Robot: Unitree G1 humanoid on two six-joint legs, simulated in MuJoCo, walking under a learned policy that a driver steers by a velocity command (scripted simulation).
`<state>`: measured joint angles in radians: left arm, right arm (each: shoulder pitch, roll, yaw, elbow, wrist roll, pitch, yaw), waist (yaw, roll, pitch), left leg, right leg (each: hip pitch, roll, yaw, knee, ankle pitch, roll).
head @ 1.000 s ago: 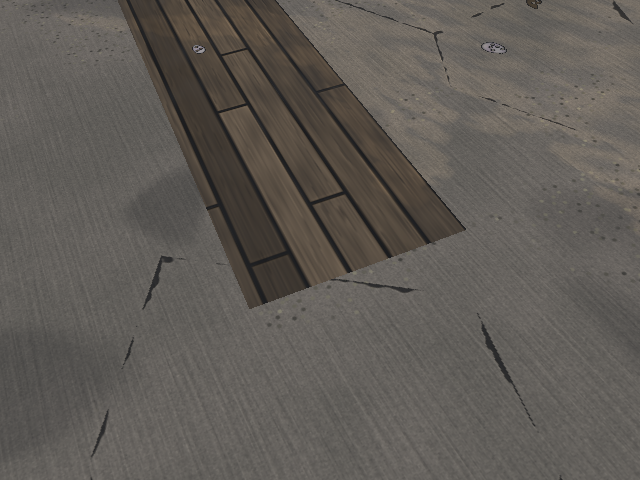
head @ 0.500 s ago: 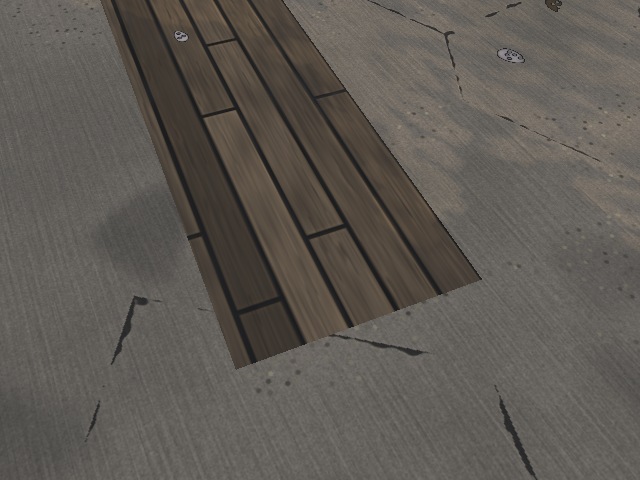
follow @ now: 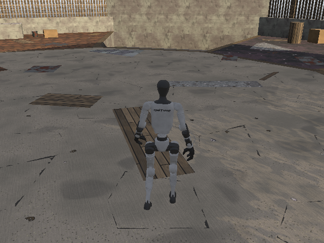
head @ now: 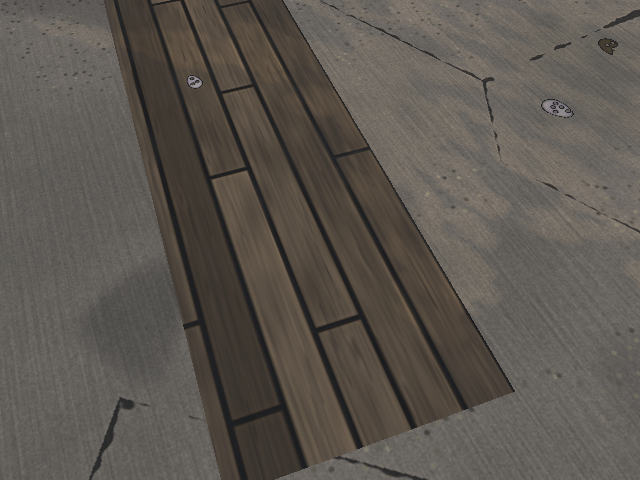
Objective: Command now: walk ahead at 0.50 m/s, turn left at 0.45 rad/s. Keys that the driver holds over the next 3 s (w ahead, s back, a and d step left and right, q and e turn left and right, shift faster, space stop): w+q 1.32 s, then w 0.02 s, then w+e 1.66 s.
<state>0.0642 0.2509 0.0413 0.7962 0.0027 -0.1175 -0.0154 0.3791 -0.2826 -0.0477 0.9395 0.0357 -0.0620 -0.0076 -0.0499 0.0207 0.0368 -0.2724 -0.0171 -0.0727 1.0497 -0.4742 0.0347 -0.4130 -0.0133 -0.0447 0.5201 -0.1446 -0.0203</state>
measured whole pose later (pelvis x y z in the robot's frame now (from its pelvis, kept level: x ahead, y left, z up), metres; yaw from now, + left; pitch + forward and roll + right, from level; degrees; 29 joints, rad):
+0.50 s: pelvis +0.25 +0.08 -0.01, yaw +18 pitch +1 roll -2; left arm 0.24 0.30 0.07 0.88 -0.02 -0.08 0.01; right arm 0.11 -0.29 -0.08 0.70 0.02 -0.03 0.04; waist 0.02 0.00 0.08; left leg -0.48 -0.03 0.05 0.66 -0.19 0.09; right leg -0.21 -0.08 -0.06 1.08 -0.49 0.03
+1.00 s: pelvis +0.54 +0.14 -0.01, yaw +35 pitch +2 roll -2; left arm 0.05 0.27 0.06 0.72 0.00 -0.13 -0.02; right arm 0.37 -0.30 -0.08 0.76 0.03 -0.03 -0.02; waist -0.06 0.02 0.01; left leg -0.23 -0.08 -0.19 0.97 -0.51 0.04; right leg -0.44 0.04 -0.01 0.53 -0.13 -0.01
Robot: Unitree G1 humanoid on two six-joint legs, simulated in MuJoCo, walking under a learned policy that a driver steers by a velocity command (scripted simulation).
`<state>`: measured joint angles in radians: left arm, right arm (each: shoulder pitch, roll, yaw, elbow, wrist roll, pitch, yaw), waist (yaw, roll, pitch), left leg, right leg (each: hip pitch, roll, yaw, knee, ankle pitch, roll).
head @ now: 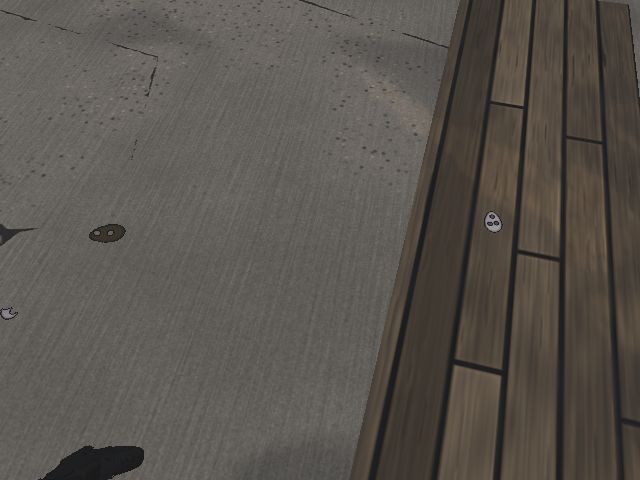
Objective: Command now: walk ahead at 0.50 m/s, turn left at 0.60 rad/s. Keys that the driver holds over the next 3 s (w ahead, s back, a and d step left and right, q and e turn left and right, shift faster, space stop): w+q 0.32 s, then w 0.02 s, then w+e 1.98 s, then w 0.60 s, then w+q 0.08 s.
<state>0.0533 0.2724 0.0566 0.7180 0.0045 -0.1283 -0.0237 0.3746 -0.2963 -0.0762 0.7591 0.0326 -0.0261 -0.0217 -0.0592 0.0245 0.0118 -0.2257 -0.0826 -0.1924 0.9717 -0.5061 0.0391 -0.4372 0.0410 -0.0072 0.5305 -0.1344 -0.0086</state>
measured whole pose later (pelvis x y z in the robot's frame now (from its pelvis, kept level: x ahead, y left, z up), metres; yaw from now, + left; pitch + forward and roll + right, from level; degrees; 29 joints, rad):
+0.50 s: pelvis +0.25 +0.07 +0.00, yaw +14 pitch +2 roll -1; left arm 0.34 0.31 0.06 0.90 -0.03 -0.06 -0.01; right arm 0.06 -0.27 -0.05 0.59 0.00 -0.04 0.03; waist 0.06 0.00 0.07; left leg -0.49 0.01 0.05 0.62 -0.15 0.06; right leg -0.10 -0.08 -0.09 0.83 -0.52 0.02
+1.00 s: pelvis +0.53 +0.09 -0.01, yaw +0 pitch +2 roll +2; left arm 0.07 0.26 0.05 0.72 -0.02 -0.04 -0.06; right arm 0.33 -0.28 -0.08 0.84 0.02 -0.04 -0.03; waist -0.04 -0.02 0.04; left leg 0.09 0.06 0.29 0.47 -0.49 -0.03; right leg -0.52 -0.01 -0.07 0.60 -0.12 -0.11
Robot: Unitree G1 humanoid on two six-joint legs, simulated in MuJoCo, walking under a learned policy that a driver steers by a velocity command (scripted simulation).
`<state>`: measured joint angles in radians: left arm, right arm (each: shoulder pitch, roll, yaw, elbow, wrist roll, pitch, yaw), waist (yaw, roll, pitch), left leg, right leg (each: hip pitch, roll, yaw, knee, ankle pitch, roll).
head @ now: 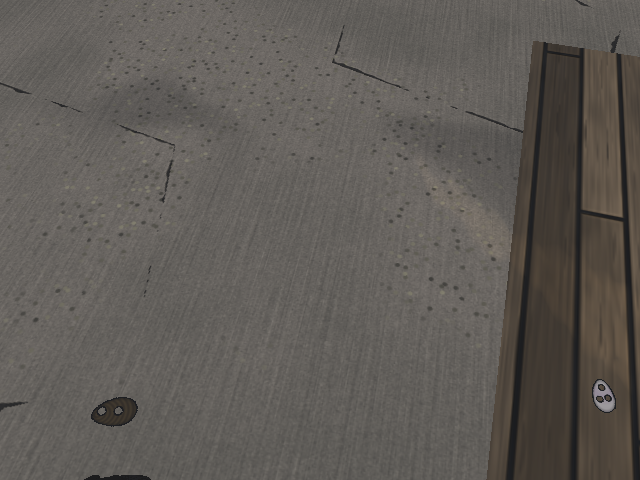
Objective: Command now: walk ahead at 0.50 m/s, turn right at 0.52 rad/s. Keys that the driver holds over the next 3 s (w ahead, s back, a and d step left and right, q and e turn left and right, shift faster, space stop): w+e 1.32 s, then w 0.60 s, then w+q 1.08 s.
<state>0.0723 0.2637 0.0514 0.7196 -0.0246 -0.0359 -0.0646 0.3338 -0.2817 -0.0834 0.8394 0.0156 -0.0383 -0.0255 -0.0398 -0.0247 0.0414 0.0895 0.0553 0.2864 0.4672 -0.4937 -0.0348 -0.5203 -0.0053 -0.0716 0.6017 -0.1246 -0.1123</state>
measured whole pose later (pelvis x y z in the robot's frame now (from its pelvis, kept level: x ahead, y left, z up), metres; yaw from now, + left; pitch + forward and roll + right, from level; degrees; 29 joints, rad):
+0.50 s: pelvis +0.30 +0.01 +0.01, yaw -18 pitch +3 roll +1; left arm 0.36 0.31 0.08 0.74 -0.03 -0.03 0.02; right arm 0.05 -0.27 -0.05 0.67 -0.01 -0.13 0.02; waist 0.07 -0.03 0.01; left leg -0.46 -0.03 -0.02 0.53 -0.11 0.01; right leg -0.18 0.08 0.22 0.78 -0.51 -0.04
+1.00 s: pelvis +0.52 -0.13 +0.00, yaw -37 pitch +2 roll +1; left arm 0.07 0.29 0.07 0.57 -0.02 -0.02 -0.04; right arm 0.32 -0.32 -0.08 0.85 0.01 -0.05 -0.01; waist -0.06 -0.01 0.06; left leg -0.02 0.10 0.20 0.68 -0.50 -0.05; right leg -0.52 0.01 -0.04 0.63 -0.12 -0.09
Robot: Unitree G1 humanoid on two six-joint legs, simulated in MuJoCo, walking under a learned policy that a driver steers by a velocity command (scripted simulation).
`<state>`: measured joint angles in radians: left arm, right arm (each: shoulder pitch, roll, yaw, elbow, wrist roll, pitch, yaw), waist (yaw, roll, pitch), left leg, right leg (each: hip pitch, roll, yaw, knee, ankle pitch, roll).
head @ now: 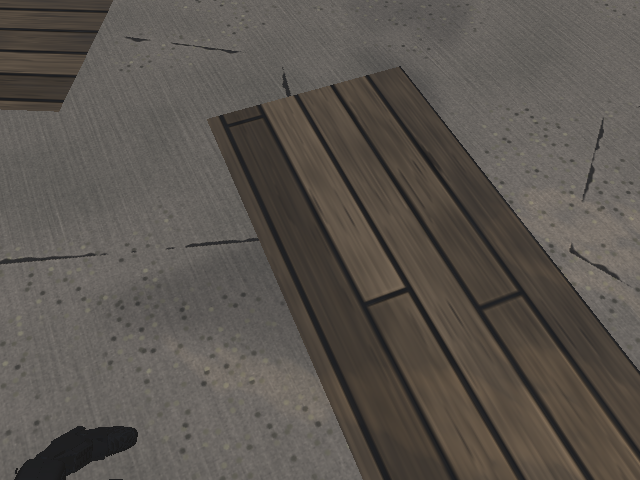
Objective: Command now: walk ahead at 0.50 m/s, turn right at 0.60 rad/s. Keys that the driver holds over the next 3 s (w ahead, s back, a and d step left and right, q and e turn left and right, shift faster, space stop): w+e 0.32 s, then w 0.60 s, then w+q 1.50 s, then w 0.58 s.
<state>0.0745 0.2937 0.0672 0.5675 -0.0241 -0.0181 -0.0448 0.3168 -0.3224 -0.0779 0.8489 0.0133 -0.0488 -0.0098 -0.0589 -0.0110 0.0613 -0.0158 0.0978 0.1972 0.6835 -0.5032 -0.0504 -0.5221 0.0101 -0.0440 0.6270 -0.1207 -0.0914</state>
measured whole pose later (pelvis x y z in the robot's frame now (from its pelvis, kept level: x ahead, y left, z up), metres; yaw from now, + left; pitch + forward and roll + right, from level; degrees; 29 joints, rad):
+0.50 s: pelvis +0.30 +0.02 +0.01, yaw -15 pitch +2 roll +1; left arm 0.37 0.31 0.07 0.73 -0.02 -0.03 0.01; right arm 0.07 -0.28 -0.04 0.70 -0.01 -0.12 0.03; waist 0.06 -0.02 0.00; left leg -0.45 -0.04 0.00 0.55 -0.14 0.02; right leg -0.18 0.08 0.20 0.85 -0.51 -0.04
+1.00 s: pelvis +0.54 -0.10 +0.01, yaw -16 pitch +2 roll +1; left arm 0.05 0.27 0.03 0.63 0.00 -0.08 -0.03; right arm 0.39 -0.31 -0.04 0.88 0.02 -0.05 0.00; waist -0.08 0.01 0.03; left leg -0.15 0.01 -0.04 0.80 -0.49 0.01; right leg -0.46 0.00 -0.03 0.56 -0.14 -0.05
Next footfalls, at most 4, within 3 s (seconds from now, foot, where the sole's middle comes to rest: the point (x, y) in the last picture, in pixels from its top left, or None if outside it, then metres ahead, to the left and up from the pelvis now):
0.44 left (281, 473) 0.45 0.09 -0.75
0.94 right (428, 375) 0.63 -0.23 -0.75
1.50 left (335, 254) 0.97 -0.05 -0.75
1.96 right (394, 169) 1.25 -0.24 -0.75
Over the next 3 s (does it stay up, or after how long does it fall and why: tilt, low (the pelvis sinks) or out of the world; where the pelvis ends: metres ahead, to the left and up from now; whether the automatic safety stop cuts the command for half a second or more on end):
stays up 1.55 0.10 0.02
